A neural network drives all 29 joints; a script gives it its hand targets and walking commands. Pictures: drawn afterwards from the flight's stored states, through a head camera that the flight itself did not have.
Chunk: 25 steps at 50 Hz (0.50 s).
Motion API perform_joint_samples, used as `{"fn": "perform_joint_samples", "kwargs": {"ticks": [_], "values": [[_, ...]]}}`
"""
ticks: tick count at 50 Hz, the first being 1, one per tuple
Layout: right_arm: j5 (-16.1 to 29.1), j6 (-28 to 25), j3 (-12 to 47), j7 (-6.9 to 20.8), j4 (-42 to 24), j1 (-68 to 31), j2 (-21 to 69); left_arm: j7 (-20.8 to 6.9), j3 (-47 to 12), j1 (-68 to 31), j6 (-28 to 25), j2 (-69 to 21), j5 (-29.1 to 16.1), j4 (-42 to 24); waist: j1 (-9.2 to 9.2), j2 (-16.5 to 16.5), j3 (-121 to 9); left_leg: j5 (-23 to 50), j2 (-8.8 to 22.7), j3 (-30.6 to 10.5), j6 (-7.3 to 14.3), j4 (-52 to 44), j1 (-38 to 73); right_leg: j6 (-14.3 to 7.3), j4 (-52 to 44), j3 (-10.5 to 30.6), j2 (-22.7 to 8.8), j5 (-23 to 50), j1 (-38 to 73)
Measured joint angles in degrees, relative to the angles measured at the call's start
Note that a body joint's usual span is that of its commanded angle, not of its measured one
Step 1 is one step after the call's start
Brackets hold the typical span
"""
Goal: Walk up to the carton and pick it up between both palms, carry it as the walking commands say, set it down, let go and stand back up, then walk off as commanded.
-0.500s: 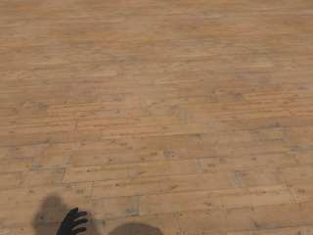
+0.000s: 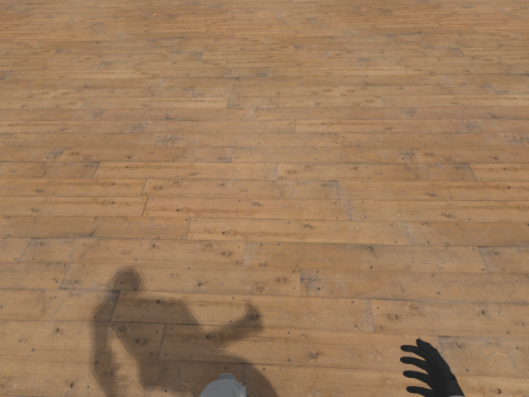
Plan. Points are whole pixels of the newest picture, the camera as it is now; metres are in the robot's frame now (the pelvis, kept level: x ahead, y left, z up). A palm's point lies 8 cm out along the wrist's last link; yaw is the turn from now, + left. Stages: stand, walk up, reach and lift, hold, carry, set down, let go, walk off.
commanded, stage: walk off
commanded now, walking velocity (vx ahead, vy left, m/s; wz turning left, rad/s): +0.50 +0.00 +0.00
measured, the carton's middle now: out of the picture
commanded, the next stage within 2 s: none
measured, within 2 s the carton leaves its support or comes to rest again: neither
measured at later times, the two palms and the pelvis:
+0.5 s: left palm (173, 247) +0.42 +0.22 -0.09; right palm (429, 346) +0.25 -0.26 -0.15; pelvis +0.25 -0.02 -0.01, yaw -3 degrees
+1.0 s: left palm (161, 244) +0.45 +0.27 -0.14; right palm (361, 179) +0.62 -0.20 -0.11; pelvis +0.46 +0.03 -0.01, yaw -1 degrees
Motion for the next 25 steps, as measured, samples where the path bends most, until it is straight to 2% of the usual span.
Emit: {"fn": "perform_joint_samples", "kwargs": {"ticks": [2, 3, 6, 7, 9, 12, 15, 22, 24, 25], "values": [[0.0, -0.1, 0.0, 0.1, 0.0, 0.0, 0.9, 0.0, 0.0, 0.0, 0.0, 0.3, 0.0, 0.0, -0.03, 0.1, 0.0, 2.2, 0.0, 0.9, 0.0, -6.4, 3.6, 0.7, 2.1, 0.4, -0.1, -2.9, 1.6], [-0.1, -0.5, 0.0, 0.0, 0.0, 0.0, 1.2, 0.0, 0.0, 0.0, 0.1, 0.4, 0.0, 0.1, -0.05, 0.1, 0.0, 4.0, 0.1, 1.1, 0.6, -7.9, 5.5, 0.5, 6.3, 1.4, -0.5, -4.9, 1.0], [-0.1, -1.1, -0.1, -1.1, 1.1, 1.8, 2.7, 0.0, 0.0, -5.0, 1.3, 1.5, 0.0, 0.0, -0.17, -2.3, 1.6, 0.7, -0.9, 3.5, 2.6, -3.1, 7.5, -1.8, 32.7, 11.0, 0.0, -7.9, -8.0], [-0.1, -1.2, -0.1, -1.5, 1.4, 3.5, 2.6, 0.0, 0.0, -7.6, 1.4, 1.5, 0.0, 0.0, -0.13, -2.5, 1.6, -0.4, -1.3, 3.9, 2.8, -3.4, 8.7, -2.4, 39.6, 12.3, 0.4, -7.4, -11.2], [-0.1, -1.2, 0.0, -2.0, 2.6, 7.0, 2.2, 0.0, 0.0, -12.5, 1.4, 1.5, 0.0, -0.2, -0.06, -2.5, 1.3, -1.6, -1.8, 4.5, 2.9, -5.0, 11.3, -2.8, 46.1, 13.2, 0.5, -4.3, -16.8], [-0.1, -1.3, 0.0, -2.5, 3.9, 11.7, 1.8, 0.0, 0.0, -18.7, 1.3, 1.9, 0.0, -0.2, -0.19, -2.6, 0.8, -2.8, -2.2, 5.4, 2.9, -7.8, 15.7, -2.8, 45.8, 13.2, 0.5, -3.2, -22.8], [-0.1, -1.5, 0.0, -3.0, 4.9, 16.2, 1.7, 0.0, 0.0, -22.9, 1.3, 2.0, 0.0, -0.2, -0.39, -2.6, -0.2, -3.9, -2.7, 5.5, 2.5, -10.5, 19.6, -2.7, 41.2, 12.7, 0.4, -3.1, -26.6], [-0.1, -1.5, 0.0, -3.2, 5.2, 20.0, 1.8, -0.2, 0.0, -25.0, 1.4, 1.9, 0.0, -0.2, -0.32, -2.7, -1.6, -8.2, -3.7, 6.3, 0.1, -14.5, 28.1, -2.5, 13.8, 9.6, 0.4, 2.5, -23.7], [-0.1, -1.3, 0.0, -3.2, 5.3, 19.9, 1.3, -0.2, 0.0, -24.0, 1.0, 1.3, 0.0, -0.2, -0.32, -1.3, -2.2, -10.9, -2.6, 5.1, -0.6, -11.6, 28.9, -4.3, 11.4, 7.8, 1.0, 10.5, -21.5], [-0.1, -1.1, 0.0, -3.1, 5.3, 19.8, 1.1, -0.2, 0.0, -23.5, 0.6, 0.8, 0.0, -0.2, -0.27, -0.5, -2.7, -11.9, -2.0, 3.5, -0.5, -6.2, 26.9, -5.3, 12.8, 6.5, 1.1, 10.0, -21.2]]}}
